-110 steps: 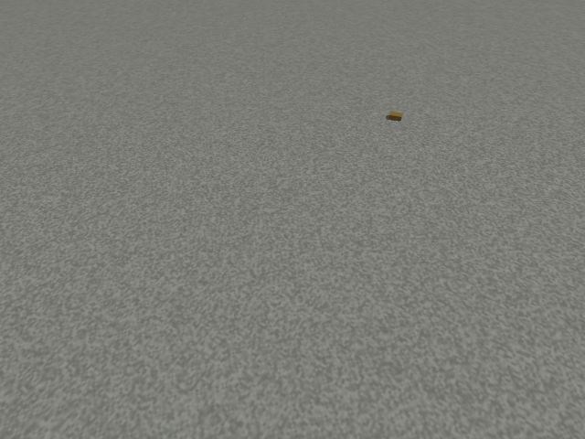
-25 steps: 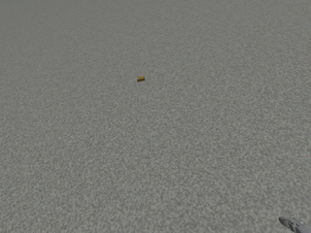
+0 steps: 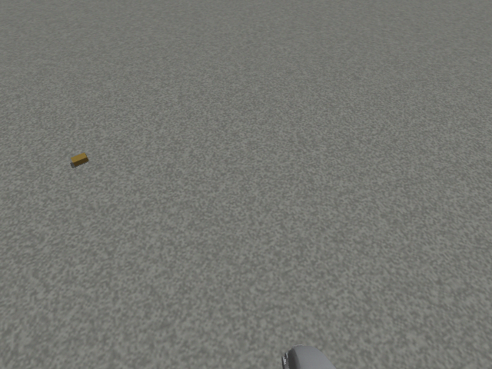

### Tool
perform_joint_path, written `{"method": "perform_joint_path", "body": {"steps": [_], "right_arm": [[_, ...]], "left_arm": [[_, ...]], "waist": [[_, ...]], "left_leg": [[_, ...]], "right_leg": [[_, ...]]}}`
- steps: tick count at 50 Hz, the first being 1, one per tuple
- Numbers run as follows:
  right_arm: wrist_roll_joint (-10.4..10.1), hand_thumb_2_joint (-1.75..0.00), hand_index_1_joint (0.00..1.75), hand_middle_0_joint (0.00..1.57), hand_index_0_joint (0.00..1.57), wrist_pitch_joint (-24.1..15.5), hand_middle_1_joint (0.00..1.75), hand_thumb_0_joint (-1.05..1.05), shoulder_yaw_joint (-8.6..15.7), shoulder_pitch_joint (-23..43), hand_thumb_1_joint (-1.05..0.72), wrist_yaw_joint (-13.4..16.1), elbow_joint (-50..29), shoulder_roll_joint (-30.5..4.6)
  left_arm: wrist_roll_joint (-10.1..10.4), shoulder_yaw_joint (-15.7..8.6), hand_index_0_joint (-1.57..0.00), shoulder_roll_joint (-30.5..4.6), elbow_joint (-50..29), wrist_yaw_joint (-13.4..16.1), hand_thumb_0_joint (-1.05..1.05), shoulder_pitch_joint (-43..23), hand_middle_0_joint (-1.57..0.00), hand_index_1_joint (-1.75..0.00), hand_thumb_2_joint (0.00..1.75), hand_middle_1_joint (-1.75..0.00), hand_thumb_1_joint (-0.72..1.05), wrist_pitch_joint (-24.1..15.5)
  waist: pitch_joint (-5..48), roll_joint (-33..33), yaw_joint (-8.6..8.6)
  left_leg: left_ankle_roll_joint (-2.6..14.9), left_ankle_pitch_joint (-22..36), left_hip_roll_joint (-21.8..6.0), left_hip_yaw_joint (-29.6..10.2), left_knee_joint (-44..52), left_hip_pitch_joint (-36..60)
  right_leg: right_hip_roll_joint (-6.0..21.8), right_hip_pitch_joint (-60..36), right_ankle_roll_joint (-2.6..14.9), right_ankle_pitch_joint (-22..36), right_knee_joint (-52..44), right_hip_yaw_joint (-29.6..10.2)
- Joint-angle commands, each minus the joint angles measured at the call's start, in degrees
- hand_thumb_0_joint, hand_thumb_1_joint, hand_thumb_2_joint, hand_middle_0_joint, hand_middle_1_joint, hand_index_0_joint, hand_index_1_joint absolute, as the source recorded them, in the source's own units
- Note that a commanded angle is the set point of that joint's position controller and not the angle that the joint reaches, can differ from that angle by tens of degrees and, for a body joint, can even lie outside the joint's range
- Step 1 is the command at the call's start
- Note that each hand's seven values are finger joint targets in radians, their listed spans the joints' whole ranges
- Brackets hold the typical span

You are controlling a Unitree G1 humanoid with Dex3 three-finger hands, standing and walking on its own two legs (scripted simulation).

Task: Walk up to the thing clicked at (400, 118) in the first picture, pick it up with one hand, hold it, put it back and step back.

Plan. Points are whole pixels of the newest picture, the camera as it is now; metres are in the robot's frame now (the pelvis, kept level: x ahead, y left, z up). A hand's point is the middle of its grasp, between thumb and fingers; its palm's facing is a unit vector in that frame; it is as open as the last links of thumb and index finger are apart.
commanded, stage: walk up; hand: left
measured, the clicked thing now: (79, 159) +1.40 +0.79 -0.76
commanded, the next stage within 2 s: none
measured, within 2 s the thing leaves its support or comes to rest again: neither
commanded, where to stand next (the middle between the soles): +0.98 +0.97 m, yaw -57 degrees
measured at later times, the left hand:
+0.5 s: hand (28, 271) +0.41 +0.44 -0.14, palm faces -0.22 -0.82 -0.53, open 7.4 cm
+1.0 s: hand (33, 163) +0.74 +0.53 -0.15, palm faces -0.45 -0.69 -0.56, open 7.4 cm
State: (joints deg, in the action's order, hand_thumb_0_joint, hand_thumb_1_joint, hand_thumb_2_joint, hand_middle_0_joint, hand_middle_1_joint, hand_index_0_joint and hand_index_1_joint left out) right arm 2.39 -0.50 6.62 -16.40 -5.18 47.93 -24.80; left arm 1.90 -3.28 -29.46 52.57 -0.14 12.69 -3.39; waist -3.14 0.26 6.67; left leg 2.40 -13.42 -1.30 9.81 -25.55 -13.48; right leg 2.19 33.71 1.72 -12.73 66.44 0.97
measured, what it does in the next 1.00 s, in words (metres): walks ahead, turning right: right foot, then left foot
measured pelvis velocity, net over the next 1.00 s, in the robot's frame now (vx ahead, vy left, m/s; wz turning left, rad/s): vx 0.50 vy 0.33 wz -0.50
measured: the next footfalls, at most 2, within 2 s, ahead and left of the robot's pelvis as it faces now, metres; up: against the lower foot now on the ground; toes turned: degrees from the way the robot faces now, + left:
right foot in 0.22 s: +0.29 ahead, -0.03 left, +0.00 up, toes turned -19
left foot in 0.58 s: +0.51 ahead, +0.38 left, +0.00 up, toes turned -15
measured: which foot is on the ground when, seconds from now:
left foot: down 0.00-0.24, up 0.26-0.56, down 0.58-0.96, up 0.98-1.00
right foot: up 0.00-0.20, down 0.22-0.62, up 0.64-0.94, down 0.96-1.00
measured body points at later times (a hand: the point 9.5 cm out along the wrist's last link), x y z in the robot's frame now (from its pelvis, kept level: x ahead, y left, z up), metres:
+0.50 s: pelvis +0.28 +0.17 -0.03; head +0.27 +0.12 +0.42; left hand +0.42 +0.48 -0.11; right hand +0.34 -0.18 -0.13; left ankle +0.43 +0.37 -0.69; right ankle +0.25 -0.02 -0.74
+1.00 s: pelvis +0.50 +0.33 -0.04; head +0.52 +0.27 +0.40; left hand +0.76 +0.56 -0.11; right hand +0.36 +0.03 -0.18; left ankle +0.48 +0.41 -0.72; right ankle +0.54 +0.23 -0.75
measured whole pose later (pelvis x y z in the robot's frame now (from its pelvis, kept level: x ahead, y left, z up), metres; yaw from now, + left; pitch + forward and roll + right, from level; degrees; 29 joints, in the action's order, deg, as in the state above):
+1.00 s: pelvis +0.50 +0.33 -0.04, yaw -29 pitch +0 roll -1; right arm 4.3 5.5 6.1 -18.0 -3.0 43.0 -24.8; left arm 0.4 -2.6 -23.4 49.1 5.8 13.9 -4.4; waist -6.8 6.7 5.9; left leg 0.5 -29.3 -1.6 7.7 -57.0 -20.7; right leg -2.2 27.1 5.9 -15.2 41.5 8.5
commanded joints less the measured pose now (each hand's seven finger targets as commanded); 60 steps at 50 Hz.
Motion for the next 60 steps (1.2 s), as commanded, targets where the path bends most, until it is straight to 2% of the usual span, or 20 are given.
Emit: {"method": "perform_joint_path", "body": {"steps": [1,7,10,11,12,14,20,26,29,30,31,33,36,41,44,46,47,48,50,60], "right_arm": [[-0.4,-0.9,0.3,0.2,0.2,-2.6,0.3,0.0,3.4,1.6,-0.9,0.5,-7.1,-10.8],[1.1,-0.9,0.3,0.2,0.2,-1.0,0.3,0.0,3.4,3.2,-0.9,0.3,-11.1,-10.4],[1.1,-0.9,0.3,0.2,0.2,-1.0,0.3,0.0,4.5,10.0,-0.9,1.7,-15.5,-12.0],[1.0,-0.9,0.3,0.2,0.2,-0.8,0.3,0.0,3.5,8.0,-0.9,2.1,-15.3,-10.3],[1.0,-0.9,0.3,0.2,0.2,-0.2,0.3,0.0,2.2,1.6,-0.9,2.3,-15.1,-8.2],[0.3,-0.9,0.3,0.2,0.2,1.6,0.3,0.0,4.2,-1.8,-0.9,2.4,-14.7,-15.9],[1.3,-0.9,0.3,0.2,0.2,2.4,0.3,0.0,2.6,-2.0,-0.9,-1.9,-12.0,-12.6],[0.8,-0.9,0.3,0.2,0.2,3.2,0.3,0.0,2.8,3.1,-0.9,-3.2,-12.7,-10.4],[1.4,-0.9,0.3,0.2,0.2,2.9,0.3,0.0,4.4,-3.7,-0.9,-2.1,-9.9,-12.2],[2.1,-0.9,0.3,0.2,0.2,2.4,0.3,0.0,5.6,-10.9,-0.9,-1.3,-7.5,-14.2],[2.9,-0.9,0.3,0.2,0.2,1.5,0.3,0.0,6.3,-13.2,-0.9,-0.4,-7.5,-18.8],[0.9,-0.9,0.3,0.2,0.2,0.6,0.3,0.0,6.9,-1.1,-0.9,1.4,-9.9,-24.6],[1.6,-0.9,0.3,0.2,0.2,0.2,0.3,0.0,4.2,2.8,-0.9,2.3,-11.2,-14.9],[2.3,-0.9,0.3,0.2,0.2,0.9,0.3,0.0,2.6,2.0,-0.9,2.6,-11.2,-11.1],[2.3,-0.9,0.3,0.2,0.2,1.8,0.3,0.0,2.6,4.6,-0.9,2.5,-13.1,-10.4],[1.5,-0.9,0.3,0.2,0.2,2.5,0.3,0.0,2.1,9.3,-0.9,2.2,-15.5,-9.8],[0.8,-0.9,0.3,0.2,0.2,2.6,0.3,0.0,1.0,7.0,-0.9,2.0,-15.7,-7.0],[0.8,-0.9,0.3,0.2,0.2,3.1,0.3,0.0,0.4,1.9,-0.9,2.2,-15.5,-5.9],[1.4,-0.9,0.3,0.2,0.2,5.1,0.3,0.0,2.7,-1.7,-0.9,2.9,-13.3,-12.8],[2.2,-0.9,0.3,0.2,0.2,6.3,0.3,0.0,3.4,0.7,-0.9,-0.8,-11.0,-12.1]], "left_arm": [[-0.3,-2.7,-0.2,-8.0,-3.2,0.0,0.0,-0.4,-0.2,-0.3,0.9,-0.3,0.9,0.7],[0.0,-2.3,-0.2,-6.8,-5.1,0.3,0.0,-4.2,-0.2,-0.3,0.9,-0.3,0.9,1.4],[0.1,-5.6,-0.2,-11.0,2.0,2.7,0.0,23.1,-0.2,-0.3,0.9,-0.3,0.9,1.8],[-0.2,-7.0,-0.2,-12.5,3.5,4.4,0.0,30.1,-0.2,-0.3,0.9,-0.3,0.9,2.0],[-1.0,-8.0,-0.2,-13.7,0.8,5.8,0.0,24.1,-0.2,-0.3,0.9,-0.3,0.9,2.2],[-0.4,-6.9,-0.2,-16.5,-7.4,7.9,0.0,3.8,-0.2,-0.3,0.9,-0.3,0.9,1.4],[-2.6,-5.4,-0.2,-13.5,-8.4,6.3,0.0,-5.2,-0.2,-0.3,0.9,-0.3,0.9,-3.5],[-4.2,-6.5,-0.2,-16.8,-6.2,5.4,0.0,1.7,-0.2,-0.3,0.9,-0.3,0.9,-3.2],[-4.4,-6.0,-0.2,-16.3,-6.5,5.7,0.0,-1.3,-0.2,-0.3,0.9,-0.3,0.9,-2.1],[-5.0,-4.9,-0.2,-12.2,-6.8,6.1,0.0,-1.2,-0.2,-0.3,0.9,-0.3,0.9,-1.4],[-4.4,-2.7,-0.2,-4.3,-7.0,6.2,0.0,1.3,-0.2,-0.3,0.9,-0.3,0.9,-1.0],[-3.0,-2.1,-0.2,-5.7,-5.5,8.0,0.0,6.1,-0.2,-0.3,0.9,-0.3,0.9,-1.3],[-0.5,-3.6,-0.2,-10.6,-0.9,6.8,0.0,7.1,-0.2,-0.3,0.9,-0.3,0.9,-1.2],[-0.2,-2.2,-0.2,-6.9,-2.1,5.9,0.0,5.8,-0.2,-0.3,0.9,-0.3,0.9,-0.8],[-0.2,-2.6,-0.2,-6.3,-2.1,6.0,0.0,8.5,-0.2,-0.3,0.9,-0.3,0.9,-0.7],[-0.7,-4.4,-0.2,-8.1,1.6,7.0,0.0,21.1,-0.2,-0.3,0.9,-0.3,0.9,-0.5],[-1.5,-6.2,-0.2,-12.1,1.9,8.0,0.0,26.1,-0.2,-0.3,0.9,-0.3,0.9,-0.5],[-2.2,-7.2,-0.2,-16.0,0.0,9.1,0.0,24.7,-0.2,-0.3,0.9,-0.3,0.9,-0.3],[-1.5,-6.1,-0.2,-15.7,-5.4,9.6,0.0,12.7,-0.2,-0.3,0.9,-0.3,0.9,0.0],[-4.4,-7.7,-0.2,-15.8,-9.7,6.9,0.0,3.7,-0.2,-0.3,0.9,-0.3,0.9,-1.7]], "waist": [[3.2,5.7,-0.7],[-2.4,2.9,-1.59],[10.2,-0.3,-16.26],[12.6,-12.8,-20.34],[15.2,-14.1,-15.31],[11.3,-2.0,-6.95],[-2.2,-1.9,-0.4],[1.5,-11.1,-3.47],[5.6,-7.7,2.07],[8.6,2.6,6.63],[5.2,22.8,7.3],[5.3,28.3,-1.08],[4.7,15.8,-2.48],[4.1,13.7,-1.61],[6.0,10.3,-3.17],[11.3,3.9,-10.72],[13.2,-4.6,-13.93],[15.2,-11.3,-11.59],[9.5,1.4,-7.01],[-1.7,-11.1,-4.05]], "left_leg": [[-2.31,-0.3,-10.5,-10.5,13.6,13.8],[-7.26,16.8,-7.5,0.1,11.0,5.0],[-15.31,47.3,-2.3,4.3,-22.0,-12.0],[-13.53,9.1,1.4,-1.2,-43.9,-24.9],[-12.97,-21.9,2.4,-10.0,-57.0,-35.5],[-11.57,-19.6,-1.4,-23.1,-71.7,-37.7],[-2.36,0.5,-6.4,-15.3,-39.0,-17.4],[-3.21,3.5,-8.4,-10.2,-23.5,-10.1],[-2.4,-3.3,-4.3,-6.0,-17.7,3.3],[-1.8,-10.7,-3.4,-9.9,-13.3,12.3],[-1.84,-18.7,-13.5,-25.4,1.6,10.3],[6.03,-18.6,-23.2,-47.7,13.1,6.8],[2.01,7.0,-14.5,-22.0,0.8,6.8],[7.12,34.9,-12.2,-10.6,-3.6,7.4],[6.14,30.0,-11.5,-7.4,-5.9,2.4],[2.04,27.5,-8.4,-2.6,-21.1,-7.8],[-0.83,9.9,-5.9,-4.7,-32.6,-19.4],[-3.98,-18.2,-2.4,-8.7,-41.9,-30.8],[-6.97,-18.3,-3.3,-18.0,-54.8,-31.3],[-3.29,-5.2,-5.9,-13.3,-43.1,-19.0]], "right_leg": [[2.5,6.3,-1.43,3.2,-12.5,-0.4],[0.2,-7.1,-0.46,7.6,-28.9,11.2],[-2.9,-46.6,2.78,7.4,-36.3,13.5],[5.3,-56.2,6.93,10.1,-37.4,1.2],[19.3,-57.3,13.4,-8.6,-36.0,-21.4],[31.1,-40.3,20.43,-28.1,-51.4,-43.5],[8.4,-2.6,7.41,-12.0,-46.8,-5.9],[8.2,-2.4,7.48,-13.9,-42.2,-4.6],[7.7,3.3,6.26,-11.2,-30.4,-4.2],[4.7,9.0,3.83,-10.9,-13.0,-1.6],[-5.6,17.3,1.61,-22.7,4.0,1.9],[-1.1,19.7,3.63,-20.5,16.2,-4.4],[2.3,14.2,1.42,-9.1,5.6,-3.7],[0.5,3.7,-0.71,-7.9,-12.0,4.6],[-1.2,-9.5,0.33,0.6,-24.1,7.0],[-1.8,-30.9,2.04,13.0,-35.4,7.0],[3.7,-43.0,3.76,11.4,-38.2,-3.6],[18.1,-48.5,9.2,6.6,-40.0,-25.6],[26.0,-34.0,16.24,-9.4,-46.8,-37.7],[9.0,-1.5,8.58,-19.1,-44.2,-12.1]]}}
